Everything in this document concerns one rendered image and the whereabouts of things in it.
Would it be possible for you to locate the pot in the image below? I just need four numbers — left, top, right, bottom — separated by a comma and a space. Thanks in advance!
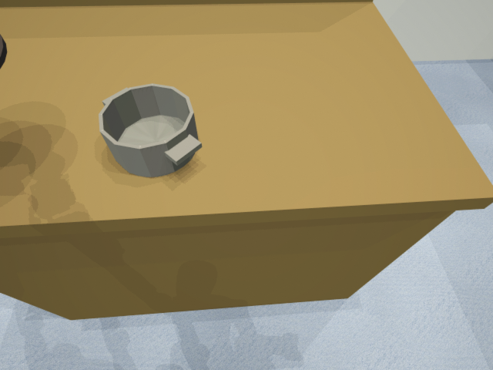
99, 83, 202, 177

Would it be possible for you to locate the table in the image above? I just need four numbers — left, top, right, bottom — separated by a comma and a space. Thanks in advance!
0, 0, 493, 320

